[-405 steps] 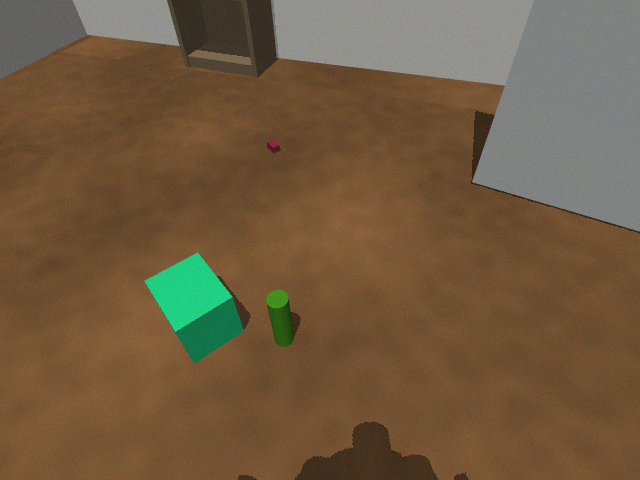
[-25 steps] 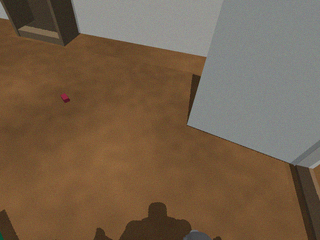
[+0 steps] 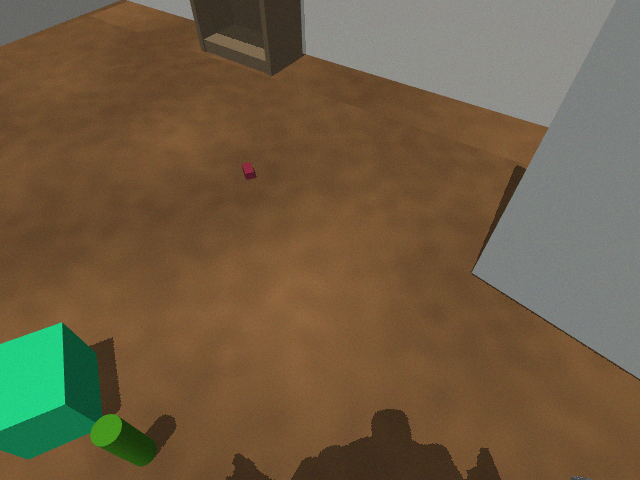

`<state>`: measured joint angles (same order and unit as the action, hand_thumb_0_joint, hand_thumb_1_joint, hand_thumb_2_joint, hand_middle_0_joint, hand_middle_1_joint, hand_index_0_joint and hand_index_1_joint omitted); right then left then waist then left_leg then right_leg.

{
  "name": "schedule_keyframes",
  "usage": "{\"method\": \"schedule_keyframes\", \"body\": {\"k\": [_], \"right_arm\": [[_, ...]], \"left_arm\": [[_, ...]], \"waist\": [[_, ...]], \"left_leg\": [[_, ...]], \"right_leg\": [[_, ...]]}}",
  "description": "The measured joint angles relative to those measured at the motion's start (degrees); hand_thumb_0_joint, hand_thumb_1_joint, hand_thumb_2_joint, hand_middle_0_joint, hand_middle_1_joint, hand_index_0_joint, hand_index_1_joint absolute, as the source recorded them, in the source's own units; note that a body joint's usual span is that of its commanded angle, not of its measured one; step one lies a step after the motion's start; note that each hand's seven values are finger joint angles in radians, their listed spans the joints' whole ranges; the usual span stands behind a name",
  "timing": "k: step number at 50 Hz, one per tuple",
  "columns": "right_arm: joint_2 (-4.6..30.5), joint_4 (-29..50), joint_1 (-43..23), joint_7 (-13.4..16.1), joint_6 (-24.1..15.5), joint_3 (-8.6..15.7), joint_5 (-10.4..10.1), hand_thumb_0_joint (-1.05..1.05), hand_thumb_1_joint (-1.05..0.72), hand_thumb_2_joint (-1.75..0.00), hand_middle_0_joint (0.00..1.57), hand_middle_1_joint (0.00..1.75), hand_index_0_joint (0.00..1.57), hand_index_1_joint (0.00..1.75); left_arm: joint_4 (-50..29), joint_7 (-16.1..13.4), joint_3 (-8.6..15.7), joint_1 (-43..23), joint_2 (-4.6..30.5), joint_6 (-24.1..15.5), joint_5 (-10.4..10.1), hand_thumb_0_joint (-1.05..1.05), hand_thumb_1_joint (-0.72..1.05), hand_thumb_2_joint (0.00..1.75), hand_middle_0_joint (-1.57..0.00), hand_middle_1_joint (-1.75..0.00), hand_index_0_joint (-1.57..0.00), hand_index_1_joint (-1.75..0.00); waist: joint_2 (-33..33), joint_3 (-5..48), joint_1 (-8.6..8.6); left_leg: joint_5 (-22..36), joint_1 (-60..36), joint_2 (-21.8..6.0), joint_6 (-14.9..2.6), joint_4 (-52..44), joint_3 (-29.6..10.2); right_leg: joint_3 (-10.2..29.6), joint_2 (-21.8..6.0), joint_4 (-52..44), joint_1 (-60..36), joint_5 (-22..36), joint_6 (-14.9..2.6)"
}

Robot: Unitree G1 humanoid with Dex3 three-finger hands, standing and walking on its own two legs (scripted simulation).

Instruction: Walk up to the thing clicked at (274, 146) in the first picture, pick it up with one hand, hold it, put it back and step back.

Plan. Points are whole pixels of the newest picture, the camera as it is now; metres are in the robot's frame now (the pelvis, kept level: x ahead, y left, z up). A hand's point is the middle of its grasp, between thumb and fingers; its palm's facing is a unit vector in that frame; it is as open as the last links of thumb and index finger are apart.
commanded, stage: walk up
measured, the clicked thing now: (248, 171) +1.49 +0.42 -0.73
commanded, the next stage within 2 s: stand in 1.26 s
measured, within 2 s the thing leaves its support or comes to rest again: neither
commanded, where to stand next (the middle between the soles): +0.10 -0.01 m, yaw +7 degrees
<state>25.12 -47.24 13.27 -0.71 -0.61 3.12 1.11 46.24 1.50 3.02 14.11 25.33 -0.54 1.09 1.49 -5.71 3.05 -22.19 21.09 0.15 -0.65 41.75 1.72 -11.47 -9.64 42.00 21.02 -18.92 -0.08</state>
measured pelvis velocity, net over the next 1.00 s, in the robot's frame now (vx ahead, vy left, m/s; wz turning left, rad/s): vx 0.02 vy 0.01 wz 0.18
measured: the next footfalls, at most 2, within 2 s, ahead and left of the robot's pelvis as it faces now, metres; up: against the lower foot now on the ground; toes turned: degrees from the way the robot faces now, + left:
left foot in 0.02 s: +0.06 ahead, +0.14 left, +0.00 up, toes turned +6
right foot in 0.28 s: +0.08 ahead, -0.13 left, +0.00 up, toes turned +6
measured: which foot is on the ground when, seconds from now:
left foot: up 0.00-0.00, down 0.02-1.00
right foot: down 0.00-0.04, up 0.06-0.26, down 0.28-1.00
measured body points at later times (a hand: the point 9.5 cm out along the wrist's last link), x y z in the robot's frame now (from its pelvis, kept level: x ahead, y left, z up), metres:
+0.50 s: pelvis +0.00 +0.01 +0.00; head +0.02 +0.00 +0.45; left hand +0.02 +0.34 -0.11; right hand +0.13 -0.29 -0.12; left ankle +0.02 +0.13 -0.72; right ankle +0.03 -0.14 -0.72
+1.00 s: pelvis +0.02 +0.01 +0.02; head +0.03 +0.02 +0.47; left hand +0.06 +0.33 -0.11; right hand +0.19 -0.27 -0.09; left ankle +0.02 +0.13 -0.72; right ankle +0.04 -0.14 -0.72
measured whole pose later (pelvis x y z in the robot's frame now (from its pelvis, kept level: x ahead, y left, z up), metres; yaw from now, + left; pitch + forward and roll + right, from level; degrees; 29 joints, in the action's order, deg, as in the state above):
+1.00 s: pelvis +0.02 +0.01 +0.02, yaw +10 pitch -2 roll +0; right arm 20.9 -61.3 4.5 -0.1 -1.2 0.3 0.3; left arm 61.8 0.5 -0.2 6.0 21.6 -0.7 -0.3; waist 0.8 -3.0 0.6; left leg -14.6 12.5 0.8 0.1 29.1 -3.7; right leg -2.9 -3.5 27.1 9.2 -15.8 2.3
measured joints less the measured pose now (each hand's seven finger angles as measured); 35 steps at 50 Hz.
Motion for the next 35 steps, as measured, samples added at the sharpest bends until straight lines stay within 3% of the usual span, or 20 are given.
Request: {"method": "schedule_keyframes", "body": {"k": [1, 3, 5, 7, 10, 14, 15, 17, 21, 25, 27, 29, 31, 33, 35], "right_arm": [[-0.3, -0.3, -0.2, 0.1, -0.2, 0.1, 0.0, 0.00, -0.90, -0.90, 0.21, 0.30, 0.20, 0.30], [-1.1, -0.8, -0.5, 0.4, -0.5, 0.0, 0.5, 0.00, -0.90, -0.90, 0.21, 0.30, 0.20, 0.30], [-1.1, -0.7, 0.1, 0.4, -0.5, -0.4, 0.6, 0.00, -0.90, -0.90, 0.21, 0.30, 0.20, 0.30], [-1.4, -1.0, 0.4, 0.7, -0.2, -0.6, 0.5, 0.00, -0.90, -0.90, 0.21, 0.30, 0.20, 0.30], [-1.7, -1.4, 0.3, 1.1, -0.3, -1.1, 0.1, 0.00, -0.90, -0.90, 0.21, 0.30, 0.20, 0.30], [-1.5, -1.6, -0.5, 0.9, 0.1, -1.3, -0.1, 0.00, -0.90, -0.90, 0.21, 0.30, 0.20, 0.30], [-1.3, -1.8, -1.0, 0.9, 0.4, -1.2, -0.2, 0.00, -0.90, -0.90, 0.21, 0.30, 0.20, 0.30], [-1.2, -2.6, -1.7, 1.0, 1.2, -1.2, -0.8, 0.00, -0.90, -0.90, 0.21, 0.30, 0.20, 0.30], [-2.4, -4.3, -2.0, 0.7, 1.3, -1.4, -0.7, 0.00, -0.90, -0.90, 0.21, 0.30, 0.20, 0.30], [-1.9, -5.9, -1.5, -0.1, 0.3, -0.8, -0.4, 0.00, -0.90, -0.90, 0.21, 0.30, 0.20, 0.30], [-2.5, -7.1, -1.8, 0.0, 0.0, -0.9, 0.0, 0.00, -0.90, -0.90, 0.21, 0.30, 0.20, 0.30], [-2.9, -7.9, -1.4, 0.0, -0.3, -1.3, 0.0, 0.00, -0.90, -0.90, 0.21, 0.30, 0.20, 0.30], [-3.5, -8.8, -1.3, 0.0, -0.2, -1.8, -0.1, 0.00, -0.90, -0.90, 0.21, 0.30, 0.20, 0.30], [-3.9, -9.9, -1.6, 0.1, 0.1, -2.3, -0.2, 0.00, -0.90, -0.90, 0.21, 0.30, 0.20, 0.30], [-4.1, -10.8, -2.3, 0.1, 0.1, -2.6, -0.4, 0.00, -0.90, -0.90, 0.21, 0.30, 0.20, 0.30]], "left_arm": [[0.4, 0.0, 0.0, 0.0, 0.4, 0.3, -0.2, 0.00, 0.90, 0.90, -0.20, -0.30, -0.20, -0.30], [1.7, -0.3, 0.1, 0.1, 0.9, 1.2, -0.6, 0.01, 0.90, 0.90, -0.20, -0.30, -0.20, -0.30], [3.2, -0.7, -0.2, 0.4, 0.0, 2.1, -0.7, 0.01, 0.90, 0.90, -0.20, -0.30, -0.20, -0.30], [4.1, -0.7, -0.4, 0.2, -0.5, 2.3, -0.9, 0.01, 0.91, 0.90, -0.20, -0.29, -0.20, -0.30], [4.5, -0.7, -0.4, 0.2, -0.9, 1.5, -1.2, 0.01, 0.91, 0.90, -0.20, -0.30, -0.20, -0.30], [5.4, -1.0, -0.5, -0.1, -1.7, 0.5, -1.0, 0.01, 0.91, 0.90, -0.20, -0.30, -0.20, -0.30], [5.9, -1.2, -0.5, -0.3, -2.3, 0.1, -0.9, 0.01, 0.91, 0.90, -0.20, -0.30, -0.20, -0.30], [6.5, -1.3, -0.9, -0.4, -3.3, -0.6, -0.2, 0.01, 0.91, 0.90, -0.20, -0.30, -0.20, -0.30], [7.0, -0.9, -1.3, -0.6, -3.1, -0.6, 0.4, 0.01, 0.90, 0.90, -0.20, -0.30, -0.20, -0.30], [7.3, -0.7, -1.7, -1.8, -3.1, -0.4, 0.3, 0.01, 0.90, 0.90, -0.20, -0.30, -0.20, -0.30], [7.9, -0.7, -1.6, -2.4, -2.8, 0.2, 0.0, 0.01, 0.90, 0.90, -0.20, -0.30, -0.20, -0.30], [8.7, -0.6, -1.6, -2.9, -2.7, 0.8, -0.5, 0.01, 0.90, 0.90, -0.20, -0.30, -0.20, -0.30], [9.4, -0.6, -1.5, -3.5, -2.3, 0.7, -0.7, 0.01, 0.90, 0.90, -0.20, -0.30, -0.20, -0.30], [9.9, -0.8, -1.5, -3.8, -2.0, 0.0, -0.9, 0.01, 0.91, 0.90, -0.20, -0.30, -0.20, -0.30], [10.6, -0.9, -1.7, -4.1, -2.2, -0.4, -0.9, 0.01, 0.91, 0.90, -0.20, -0.30, -0.20, -0.30]], "waist": [[0.8, -0.1, -0.17], [3.2, -0.3, 0.02], [2.2, 0.7, -1.01], [1.4, 1.0, -2.03], [1.2, 0.9, -2.27], [-0.4, 0.5, -2.42], [-1.7, 0.0, -2.38], [-4.3, -0.3, -2.45], [-2.7, 0.5, -1.67], [-2.9, 1.1, -1.94], [-1.5, 0.9, -1.71], [-1.7, 1.9, -2.34], [-1.4, 2.3, -2.91], [-1.0, 2.4, -2.99], [-1.0, 2.5, -2.97]], "left_leg": [[3.6, -0.9, 0.8, -0.35, -1.8, 0.2], [3.8, -1.5, 2.5, -0.90, -1.4, 1.1], [2.8, -0.8, 2.1, -1.51, -0.2, -0.3], [3.2, -0.9, 2.0, -1.73, -0.9, -2.0], [4.3, -1.0, 2.2, -1.34, -2.3, -2.9], [4.1, 0.2, 2.2, -0.82, -1.0, -3.9], [3.6, 0.4, 1.7, -0.57, 0.0, -4.4], [3.4, 0.8, 0.8, -0.71, 1.6, -6.3], [-5.1, 1.0, 2.0, -1.00, 4.7, -4.0], [4.4, -2.4, 1.3, -0.70, -3.3, -3.4], [5.1, -3.3, 2.3, -0.25, -3.9, -2.3], [4.5, -2.8, 2.0, -0.47, -3.7, -2.9], [4.5, -2.8, 1.7, -0.39, -4.0, -3.9], [4.7, -3.1, 1.4, 0.15, -4.5, -4.5], [4.9, -3.5, 1.0, 0.36, -5.4, -4.8]], "right_leg": [[-0.1, -0.9, 1.6, 0.4, -0.9, 0.40], [2.1, -2.2, 5.1, 1.3, -4.3, 0.29], [5.1, 0.9, 9.3, 2.7, -10.8, -0.04], [7.0, 3.1, 11.9, 3.3, -12.6, -0.29], [8.7, 4.0, 10.1, 3.1, -9.4, -0.71], [9.0, 5.2, -0.1, -1.1, -5.8, -0.86], [8.6, 5.9, -2.1, -2.1, -1.2, -0.17], [7.2, 7.0, -3.4, -3.4, 0.6, 1.08], [7.4, 4.1, -3.2, -3.8, -0.2, 0.78], [6.7, 2.4, -2.2, -3.7, -1.0, 2.22], [8.1, 1.5, -1.0, -3.5, -2.0, 1.92], [9.4, 3.3, -0.9, -3.4, -5.5, 0.57], [10.0, 5.0, -2.7, -4.3, -4.3, -0.07], [9.9, 5.6, -5.7, -5.6, 0.5, 1.01], [9.5, 5.9, -7.6, -6.6, 0.8, 2.29]]}}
